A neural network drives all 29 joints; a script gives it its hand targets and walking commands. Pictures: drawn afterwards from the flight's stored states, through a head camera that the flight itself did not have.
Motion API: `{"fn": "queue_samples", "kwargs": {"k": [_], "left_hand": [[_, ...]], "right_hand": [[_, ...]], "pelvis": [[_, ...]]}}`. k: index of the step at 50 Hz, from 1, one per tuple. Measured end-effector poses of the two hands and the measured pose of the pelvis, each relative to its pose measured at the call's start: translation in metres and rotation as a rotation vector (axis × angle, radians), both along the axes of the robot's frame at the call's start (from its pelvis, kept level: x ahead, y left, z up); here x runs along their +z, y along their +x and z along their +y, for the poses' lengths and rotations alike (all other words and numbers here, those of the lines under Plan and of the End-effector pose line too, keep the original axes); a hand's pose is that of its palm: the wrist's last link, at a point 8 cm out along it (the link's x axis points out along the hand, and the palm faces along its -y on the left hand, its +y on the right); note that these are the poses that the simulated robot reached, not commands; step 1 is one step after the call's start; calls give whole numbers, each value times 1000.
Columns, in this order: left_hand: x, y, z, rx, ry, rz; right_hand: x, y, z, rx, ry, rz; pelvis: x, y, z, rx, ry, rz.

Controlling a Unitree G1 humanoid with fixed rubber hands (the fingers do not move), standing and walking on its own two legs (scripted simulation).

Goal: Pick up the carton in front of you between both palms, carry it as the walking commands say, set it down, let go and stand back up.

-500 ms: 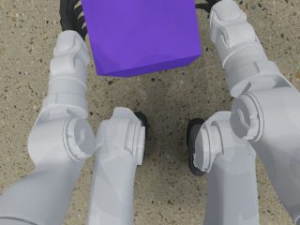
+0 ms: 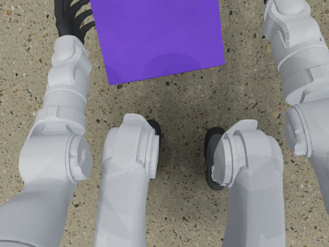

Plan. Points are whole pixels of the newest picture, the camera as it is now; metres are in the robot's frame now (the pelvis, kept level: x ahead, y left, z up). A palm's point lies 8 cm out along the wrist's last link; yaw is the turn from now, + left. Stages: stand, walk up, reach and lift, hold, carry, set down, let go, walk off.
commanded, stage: set down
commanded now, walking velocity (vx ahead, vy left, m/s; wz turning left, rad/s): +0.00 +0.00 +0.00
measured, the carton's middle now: (161, 30) +0.50 +0.06 -0.24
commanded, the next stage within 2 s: let go in 0.96 s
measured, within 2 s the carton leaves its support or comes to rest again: neither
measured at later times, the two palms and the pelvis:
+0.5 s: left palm out of the picture +0.48 +0.23 +0.01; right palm out of the picture +0.56 -0.15 +0.00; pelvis +0.02 +0.01 +0.12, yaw +0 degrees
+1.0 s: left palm out of the picture +0.47 +0.24 +0.16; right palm out of the picture +0.56 -0.15 +0.15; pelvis +0.04 +0.00 +0.25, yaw -1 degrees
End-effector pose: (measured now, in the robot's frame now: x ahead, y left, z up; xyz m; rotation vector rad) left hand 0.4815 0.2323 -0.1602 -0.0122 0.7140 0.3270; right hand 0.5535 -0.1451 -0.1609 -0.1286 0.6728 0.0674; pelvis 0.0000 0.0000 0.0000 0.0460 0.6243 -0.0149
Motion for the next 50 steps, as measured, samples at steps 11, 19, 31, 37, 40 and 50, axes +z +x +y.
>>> {"fn": "queue_samples", "kwargs": {"k": [11, 19, 31, 37, 40, 50], "left_hand": [[84, -3, -1, 8, -26, -67], [133, -1, -3, -7, -11, -65], [207, -7, 5, 8, 3, -80], [244, -8, 4, 4, -8, -83], [263, -8, 4, 3, -7, -87], [320, -10, 5, -13, -6, -83]], "right_hand": [[82, 2, 12, -27, -21, -29], [132, 4, -3, -31, -18, -22], [198, 3, -4, 1, -16, -31], [239, 5, -5, 7, -16, -30], [259, 6, -5, 7, -16, -29], [315, 3, -9, 4, -21, -17]], "pelvis": [[47, 6, 6, 23, -21, 69], [90, 12, 9, 14, -22, 140], [149, 20, 3, 8, -13, 179], [183, 25, -1, 8, -13, 182], [199, 28, -2, 8, -14, 181], [252, 41, -3, 3, -19, 162]]}}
